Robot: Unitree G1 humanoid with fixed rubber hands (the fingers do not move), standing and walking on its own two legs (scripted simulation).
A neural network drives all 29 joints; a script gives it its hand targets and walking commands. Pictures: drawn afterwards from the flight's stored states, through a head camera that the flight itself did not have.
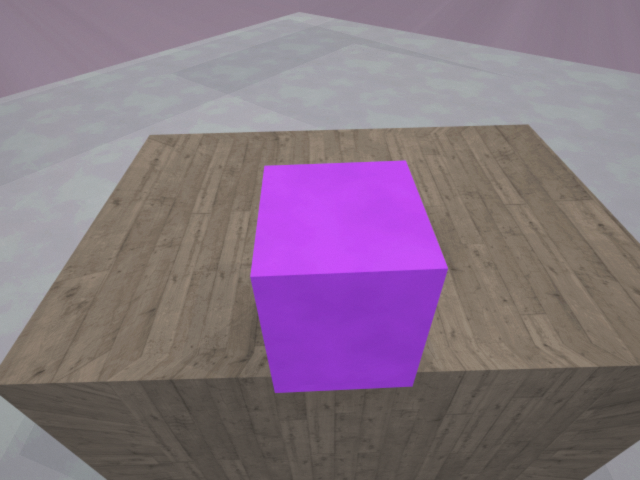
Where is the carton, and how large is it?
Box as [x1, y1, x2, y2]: [250, 161, 447, 392]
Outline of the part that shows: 405,161 264,166 250,277 275,392 412,385 447,267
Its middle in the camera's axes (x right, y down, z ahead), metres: +0.03 +0.05 +0.55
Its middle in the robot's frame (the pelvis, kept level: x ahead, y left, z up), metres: +0.39 -0.03 +0.07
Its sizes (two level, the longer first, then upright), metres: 0.210 0.200 0.250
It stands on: a pedestal, 0.71 m high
